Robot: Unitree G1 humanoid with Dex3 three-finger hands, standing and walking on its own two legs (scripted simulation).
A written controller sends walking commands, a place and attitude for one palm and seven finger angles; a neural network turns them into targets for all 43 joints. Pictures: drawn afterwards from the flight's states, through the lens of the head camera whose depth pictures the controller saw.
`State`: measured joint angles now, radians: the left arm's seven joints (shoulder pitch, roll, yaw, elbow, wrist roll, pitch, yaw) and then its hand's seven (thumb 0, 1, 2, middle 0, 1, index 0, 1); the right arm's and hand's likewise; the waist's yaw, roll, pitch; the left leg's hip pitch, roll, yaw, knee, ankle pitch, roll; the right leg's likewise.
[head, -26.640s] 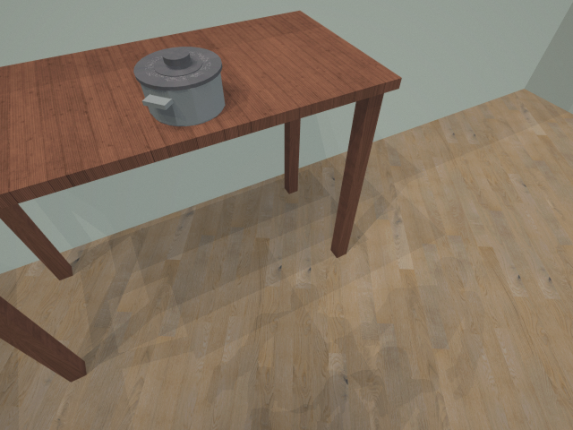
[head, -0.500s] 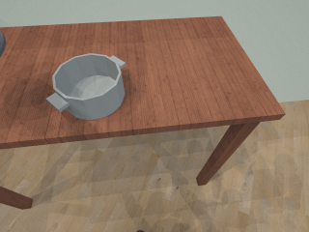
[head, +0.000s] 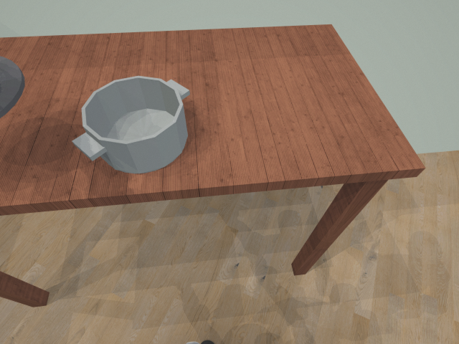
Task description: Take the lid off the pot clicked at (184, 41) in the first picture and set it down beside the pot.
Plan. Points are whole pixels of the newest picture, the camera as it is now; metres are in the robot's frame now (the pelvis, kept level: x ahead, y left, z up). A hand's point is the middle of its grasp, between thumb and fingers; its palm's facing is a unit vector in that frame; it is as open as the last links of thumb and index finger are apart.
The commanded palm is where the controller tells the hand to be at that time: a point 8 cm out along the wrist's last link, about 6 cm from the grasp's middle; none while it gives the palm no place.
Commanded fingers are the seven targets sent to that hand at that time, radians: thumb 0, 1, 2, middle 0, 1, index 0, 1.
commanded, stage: lower the lid onto the table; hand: left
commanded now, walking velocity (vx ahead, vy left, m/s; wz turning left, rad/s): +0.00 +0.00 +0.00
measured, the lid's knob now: out of the picture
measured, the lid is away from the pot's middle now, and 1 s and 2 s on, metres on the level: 0.24 0.24 0.24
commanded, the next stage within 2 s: open the fingers wide in 1.68 s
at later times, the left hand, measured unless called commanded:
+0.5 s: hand out of the picture +0.45 +0.38 +0.20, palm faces -0.32 -0.24 -0.92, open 7.4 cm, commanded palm +0.47 +0.38 +0.27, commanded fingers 0.00 0.57 1.02 -0.70 -1.04 -0.88 -1.12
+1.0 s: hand out of the picture +0.45 +0.37 +0.16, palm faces -0.38 -0.24 -0.89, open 7.4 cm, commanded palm +0.48 +0.38 +0.23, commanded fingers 0.00 0.57 1.02 -0.70 -1.04 -0.88 -1.12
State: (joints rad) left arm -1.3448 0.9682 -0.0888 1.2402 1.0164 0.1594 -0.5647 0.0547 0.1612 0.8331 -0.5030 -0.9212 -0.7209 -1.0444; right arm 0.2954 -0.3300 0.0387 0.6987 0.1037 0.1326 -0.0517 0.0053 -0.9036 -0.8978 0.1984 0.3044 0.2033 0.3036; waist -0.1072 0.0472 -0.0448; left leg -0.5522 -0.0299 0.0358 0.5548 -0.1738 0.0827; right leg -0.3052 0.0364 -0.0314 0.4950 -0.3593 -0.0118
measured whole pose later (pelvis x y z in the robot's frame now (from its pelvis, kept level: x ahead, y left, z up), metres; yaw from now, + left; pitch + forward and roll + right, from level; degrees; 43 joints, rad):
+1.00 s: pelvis -0.01 +0.02 -0.01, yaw -1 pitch +13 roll -4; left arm -1.28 0.92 -0.08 1.29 1.01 0.05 -0.51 0.05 0.17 0.83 -0.50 -0.92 -0.72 -1.05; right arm 0.34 -0.32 0.04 0.70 0.10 0.12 -0.08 0.00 -0.90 -0.90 0.20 0.30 0.20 0.30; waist -0.12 0.04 -0.07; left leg -0.67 -0.03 0.04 0.65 -0.20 0.11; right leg -0.41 0.04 -0.03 0.58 -0.38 0.01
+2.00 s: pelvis -0.01 +0.02 -0.02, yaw -1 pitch +14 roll -5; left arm -1.03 0.92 0.04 1.10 1.00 -0.11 -0.45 0.05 0.19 0.82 -0.47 -0.93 -0.71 -1.06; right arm 0.34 -0.31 0.02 0.66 0.10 0.19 -0.10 0.00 -0.90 -0.90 0.20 0.30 0.21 0.30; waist -0.10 0.05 -0.08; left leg -0.76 -0.01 0.04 0.75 -0.24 0.11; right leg -0.50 0.05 -0.03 0.67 -0.42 0.01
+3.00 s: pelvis -0.02 +0.03 -0.02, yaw -1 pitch +14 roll -5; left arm -1.08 0.89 -0.02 1.10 1.00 -0.10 -0.43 0.00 -0.09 0.83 -0.45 -0.70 -0.45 -0.70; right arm 0.35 -0.31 0.02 0.66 0.10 0.18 -0.09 0.00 -0.90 -0.90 0.20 0.30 0.21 0.30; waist -0.10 0.05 -0.08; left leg -0.76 -0.02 0.04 0.74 -0.23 0.13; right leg -0.50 0.04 -0.02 0.67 -0.41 0.00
